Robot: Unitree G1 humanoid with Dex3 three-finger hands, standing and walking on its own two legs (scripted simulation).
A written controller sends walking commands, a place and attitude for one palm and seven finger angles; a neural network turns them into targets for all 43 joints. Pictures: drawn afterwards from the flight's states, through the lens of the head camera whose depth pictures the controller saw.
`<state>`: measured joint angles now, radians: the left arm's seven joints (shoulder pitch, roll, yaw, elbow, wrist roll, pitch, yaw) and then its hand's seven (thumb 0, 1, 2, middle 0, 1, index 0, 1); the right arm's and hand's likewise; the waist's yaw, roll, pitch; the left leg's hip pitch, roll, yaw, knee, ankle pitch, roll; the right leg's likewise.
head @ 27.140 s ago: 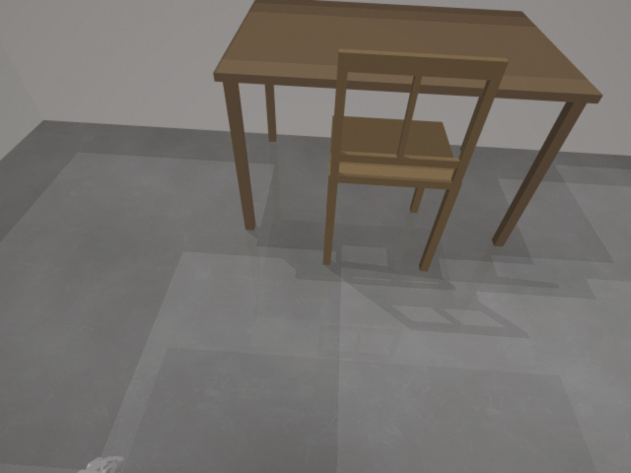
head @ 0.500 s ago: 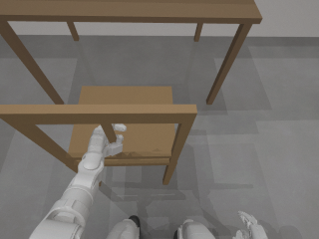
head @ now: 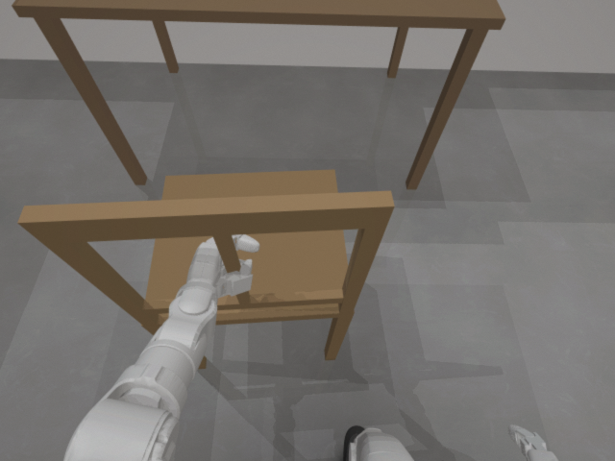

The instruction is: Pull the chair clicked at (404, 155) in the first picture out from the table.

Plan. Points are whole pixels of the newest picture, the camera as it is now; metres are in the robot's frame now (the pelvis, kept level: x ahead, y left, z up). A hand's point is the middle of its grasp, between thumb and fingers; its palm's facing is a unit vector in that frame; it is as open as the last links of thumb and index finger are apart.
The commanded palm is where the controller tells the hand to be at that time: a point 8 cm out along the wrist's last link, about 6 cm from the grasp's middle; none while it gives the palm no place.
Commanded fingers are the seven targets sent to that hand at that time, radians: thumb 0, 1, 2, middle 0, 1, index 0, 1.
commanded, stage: stop walking, hand still on the chair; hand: left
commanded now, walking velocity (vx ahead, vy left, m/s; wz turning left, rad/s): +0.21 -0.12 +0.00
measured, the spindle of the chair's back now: (234, 270) +0.39 +0.11 -0.08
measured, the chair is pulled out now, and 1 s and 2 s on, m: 0.53 0.64 0.64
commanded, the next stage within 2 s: open the thumb and straighten the fingers in 0.90 s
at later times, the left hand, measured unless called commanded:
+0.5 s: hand (225, 349) +0.26 +0.11 -0.06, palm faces -0.07 -0.98 -0.17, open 5.1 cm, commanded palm +0.25 +0.16 -0.05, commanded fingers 0.00 0.90 0.90 -0.50 -1.45 -0.50 -1.45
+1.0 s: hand (225, 352) +0.26 +0.11 -0.06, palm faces -0.08 -0.98 -0.17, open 5.1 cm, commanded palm +0.24 +0.17 -0.04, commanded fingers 0.00 0.78 0.84 -0.50 -1.45 -0.50 -1.45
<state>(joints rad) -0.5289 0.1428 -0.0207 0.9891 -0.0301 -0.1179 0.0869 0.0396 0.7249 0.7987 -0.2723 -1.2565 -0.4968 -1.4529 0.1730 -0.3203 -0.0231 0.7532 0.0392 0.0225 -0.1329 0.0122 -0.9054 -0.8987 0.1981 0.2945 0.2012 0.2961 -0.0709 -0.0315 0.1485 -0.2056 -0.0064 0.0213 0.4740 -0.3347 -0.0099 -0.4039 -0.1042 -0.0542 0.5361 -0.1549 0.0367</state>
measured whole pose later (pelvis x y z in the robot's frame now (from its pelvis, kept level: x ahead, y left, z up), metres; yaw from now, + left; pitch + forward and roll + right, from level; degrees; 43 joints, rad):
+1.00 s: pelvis -0.02 +0.00 +0.01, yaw -4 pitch -1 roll +0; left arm -0.09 0.13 -0.06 0.71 -0.03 -0.07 0.08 0.06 0.73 0.82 -0.30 -1.26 -0.50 -1.45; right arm 0.22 -0.19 0.04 0.70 0.02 0.02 -0.11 0.01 -0.90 -0.90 0.20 0.30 0.20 0.30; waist -0.03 0.01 0.03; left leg -0.13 0.03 0.07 0.43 -0.28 -0.01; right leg -0.23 -0.04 0.01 0.44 -0.20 0.03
